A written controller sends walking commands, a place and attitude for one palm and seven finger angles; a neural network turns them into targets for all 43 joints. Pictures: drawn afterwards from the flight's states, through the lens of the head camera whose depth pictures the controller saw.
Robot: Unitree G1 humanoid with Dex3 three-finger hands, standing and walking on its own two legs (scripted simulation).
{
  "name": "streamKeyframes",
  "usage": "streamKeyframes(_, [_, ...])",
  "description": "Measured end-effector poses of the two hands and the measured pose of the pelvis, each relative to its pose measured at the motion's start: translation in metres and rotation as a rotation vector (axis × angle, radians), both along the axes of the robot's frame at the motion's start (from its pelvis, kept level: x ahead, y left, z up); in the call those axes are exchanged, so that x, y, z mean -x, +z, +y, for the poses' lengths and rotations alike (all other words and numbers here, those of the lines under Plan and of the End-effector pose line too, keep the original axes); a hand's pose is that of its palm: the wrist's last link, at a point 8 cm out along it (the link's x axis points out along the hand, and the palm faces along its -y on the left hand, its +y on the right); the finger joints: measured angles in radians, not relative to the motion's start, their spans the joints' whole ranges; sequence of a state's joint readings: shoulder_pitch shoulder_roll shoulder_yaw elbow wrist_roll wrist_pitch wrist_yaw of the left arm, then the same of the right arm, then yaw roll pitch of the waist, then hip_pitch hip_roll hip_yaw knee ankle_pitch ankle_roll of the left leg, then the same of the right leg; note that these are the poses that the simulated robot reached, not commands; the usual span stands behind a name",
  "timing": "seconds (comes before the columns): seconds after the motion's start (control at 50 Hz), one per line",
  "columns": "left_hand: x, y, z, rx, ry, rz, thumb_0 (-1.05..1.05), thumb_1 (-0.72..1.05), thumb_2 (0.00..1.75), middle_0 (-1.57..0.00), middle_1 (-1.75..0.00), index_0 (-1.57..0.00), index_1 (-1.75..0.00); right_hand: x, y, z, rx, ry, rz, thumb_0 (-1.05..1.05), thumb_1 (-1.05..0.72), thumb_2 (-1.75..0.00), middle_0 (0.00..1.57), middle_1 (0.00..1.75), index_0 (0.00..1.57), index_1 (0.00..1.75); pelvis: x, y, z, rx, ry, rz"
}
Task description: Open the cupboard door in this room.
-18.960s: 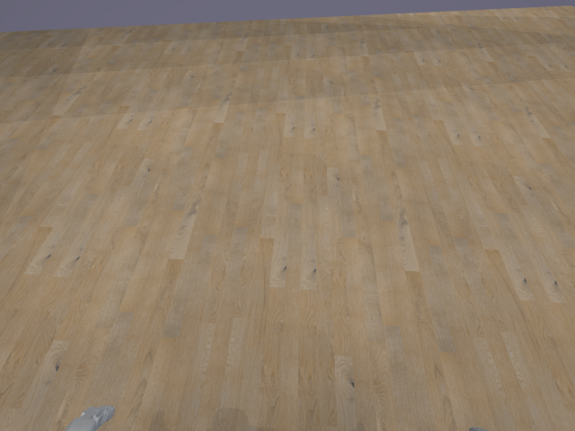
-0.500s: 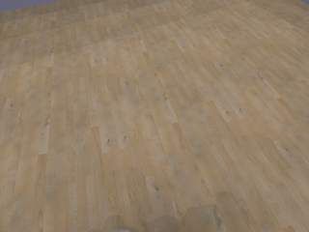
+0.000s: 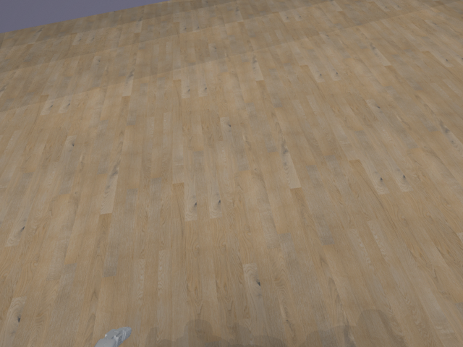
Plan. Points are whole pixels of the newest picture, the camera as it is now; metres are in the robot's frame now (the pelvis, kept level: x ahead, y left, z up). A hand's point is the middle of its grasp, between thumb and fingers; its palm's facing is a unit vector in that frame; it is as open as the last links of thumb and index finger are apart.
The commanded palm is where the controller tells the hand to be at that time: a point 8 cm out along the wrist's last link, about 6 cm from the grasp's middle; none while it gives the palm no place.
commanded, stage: turn or walk to find it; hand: left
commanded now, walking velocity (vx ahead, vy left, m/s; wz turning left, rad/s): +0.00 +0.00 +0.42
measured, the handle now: out of the picture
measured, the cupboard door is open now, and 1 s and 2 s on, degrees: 0 0 0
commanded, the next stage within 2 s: stand and wait in 0.70 s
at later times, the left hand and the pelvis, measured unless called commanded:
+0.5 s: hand out of the picture -0.05 +0.23 -0.18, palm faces +0.29 -0.92 -0.25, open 7.3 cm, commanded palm none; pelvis -0.02 +0.02 +0.00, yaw +14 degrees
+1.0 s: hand out of the picture +0.01 +0.21 -0.14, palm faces +0.42 -0.86 -0.28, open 7.3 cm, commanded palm none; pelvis -0.01 -0.02 +0.00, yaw +27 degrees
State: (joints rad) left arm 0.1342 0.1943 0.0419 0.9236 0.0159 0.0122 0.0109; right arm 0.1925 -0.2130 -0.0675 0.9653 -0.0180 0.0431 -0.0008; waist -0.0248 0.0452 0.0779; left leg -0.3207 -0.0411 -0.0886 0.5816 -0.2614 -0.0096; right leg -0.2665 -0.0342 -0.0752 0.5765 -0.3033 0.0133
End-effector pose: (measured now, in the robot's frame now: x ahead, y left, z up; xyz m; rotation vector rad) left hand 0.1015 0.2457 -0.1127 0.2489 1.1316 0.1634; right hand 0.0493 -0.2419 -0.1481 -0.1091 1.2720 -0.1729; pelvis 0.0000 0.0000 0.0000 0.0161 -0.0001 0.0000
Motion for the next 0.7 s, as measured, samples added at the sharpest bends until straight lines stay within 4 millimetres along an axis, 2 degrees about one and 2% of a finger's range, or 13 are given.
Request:
streamKeyframes(0.14, [0.038,0.012,-0.021,0.003,0.081,0.023,0.0,0.91,0.9,-0.2,-0.3,-0.2,-0.3,0.009,0.002,-0.022,-0.005,0.052,0.073,0.01,-0.91,-0.89,0.2,0.3,0.2,0.3,0.005,0.01,-0.015,-0.024,0.077,-0.007])
streamKeyframes(0.22, [0.062,0.009,-0.025,0.015,0.136,0.057,0.0,0.91,0.9,-0.2,-0.3,-0.2,-0.3,0.008,0.005,-0.027,0.007,0.094,0.108,0.01,-0.91,-0.9,0.2,0.3,0.2,0.3,0.006,0.012,-0.018,-0.027,0.122,-0.001])
streamKeyframes(0.28, [0.082,0.006,-0.02,0.02,0.183,0.082,0.0,0.92,0.9,-0.21,-0.3,-0.2,-0.3,0.001,0.008,-0.024,0.021,0.136,0.127,0.01,-0.91,-0.9,0.2,0.3,0.2,0.3,0.007,0.013,-0.016,-0.027,0.153,0.004])
streamKeyframes(0.38, [0.123,-0.005,-0.005,0.037,0.257,0.141,0.0,0.91,0.9,-0.21,-0.3,-0.2,-0.3,-0.03,0.012,-0.005,0.045,0.224,0.092,0.01,-0.91,-0.9,0.2,0.3,0.2,0.3,0.012,0.01,-0.004,-0.018,0.196,0.009])
streamKeyframes(0.48, [0.166,-0.029,0.024,0.062,0.344,0.202,0.0,0.91,0.9,-0.21,-0.3,-0.2,-0.3,-0.073,0.017,0.032,0.077,0.319,-0.035,0.01,-0.91,-0.9,0.2,0.3,0.2,0.3,0.018,-0.004,0.019,0.015,0.245,0.01])
streamKeyframes(0.52, [0.178,-0.033,0.033,0.062,0.37,0.23,0.0,0.91,0.9,-0.2,-0.3,-0.2,-0.3,-0.084,0.023,0.047,0.08,0.348,-0.076,0.01,-0.91,-0.9,0.2,0.3,0.2,0.3,0.021,-0.004,0.024,0.008,0.252,0.004])
streamKeyframes(0.6, [0.182,-0.027,0.045,0.068,0.403,0.226,0.01,0.91,0.9,-0.2,-0.3,-0.2,-0.3,-0.093,0.035,0.066,0.083,0.387,-0.108,0.01,-0.91,-0.89,0.2,0.3,0.2,0.3,0.023,0.005,0.031,0.026,0.281,-0.002])
streamKeyframes(0.7, [0.167,-0.017,0.051,0.064,0.416,0.148,0.01,0.91,0.9,-0.2,-0.3,-0.2,-0.3,-0.093,0.038,0.077,0.064,0.418,-0.103,0.01,-0.91,-0.89,0.2,0.3,0.21,0.3,0.023,0.011,0.031,0.027,0.32,-0.001])
